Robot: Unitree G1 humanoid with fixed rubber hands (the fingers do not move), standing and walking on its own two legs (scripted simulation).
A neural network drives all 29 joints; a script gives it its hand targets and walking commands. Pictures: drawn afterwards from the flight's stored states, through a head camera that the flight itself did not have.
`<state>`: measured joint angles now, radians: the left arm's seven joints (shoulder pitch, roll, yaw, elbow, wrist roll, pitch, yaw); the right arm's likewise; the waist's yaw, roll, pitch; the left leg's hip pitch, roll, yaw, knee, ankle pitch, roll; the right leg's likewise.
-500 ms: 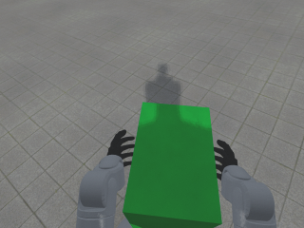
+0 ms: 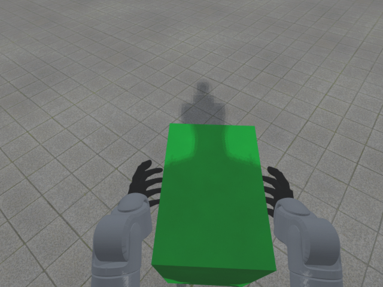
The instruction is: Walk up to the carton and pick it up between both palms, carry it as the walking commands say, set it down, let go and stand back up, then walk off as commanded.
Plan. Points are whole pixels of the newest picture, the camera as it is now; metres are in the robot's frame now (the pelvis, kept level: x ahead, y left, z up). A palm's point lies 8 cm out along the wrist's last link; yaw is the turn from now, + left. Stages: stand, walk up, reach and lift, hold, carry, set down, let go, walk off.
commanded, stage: carry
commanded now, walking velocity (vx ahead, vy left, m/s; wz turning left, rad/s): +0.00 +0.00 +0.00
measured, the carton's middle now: (208, 210) +0.30 +0.01 -0.01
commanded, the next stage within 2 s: none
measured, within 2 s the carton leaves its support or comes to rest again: neither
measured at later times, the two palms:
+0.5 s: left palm (141, 281) +0.14 +0.11 +0.09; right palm out of the picture +0.14 -0.16 +0.08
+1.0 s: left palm out of the picture +0.11 +0.11 +0.09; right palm out of the picture +0.11 -0.15 +0.08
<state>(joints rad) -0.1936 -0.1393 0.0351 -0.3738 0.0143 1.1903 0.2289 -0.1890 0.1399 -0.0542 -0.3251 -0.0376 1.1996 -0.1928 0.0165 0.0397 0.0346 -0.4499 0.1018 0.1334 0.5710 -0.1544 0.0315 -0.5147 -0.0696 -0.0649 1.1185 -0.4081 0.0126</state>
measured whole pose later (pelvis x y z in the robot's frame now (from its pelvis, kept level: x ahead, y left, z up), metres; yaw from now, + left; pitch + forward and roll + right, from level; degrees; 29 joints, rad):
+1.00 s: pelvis -0.15 -0.02 +0.00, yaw +1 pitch -1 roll -1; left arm -0.19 -0.14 0.03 -0.30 0.01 1.21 0.21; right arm -0.16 0.13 -0.06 -0.32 -0.04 1.25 -0.21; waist 0.01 0.02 -0.05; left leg -0.41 0.05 0.13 0.58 -0.17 0.04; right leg -0.31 -0.07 -0.12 0.62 -0.29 0.02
